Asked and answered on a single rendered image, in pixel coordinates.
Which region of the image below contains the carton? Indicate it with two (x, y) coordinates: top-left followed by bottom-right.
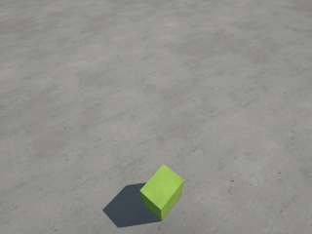
(139, 165), (184, 221)

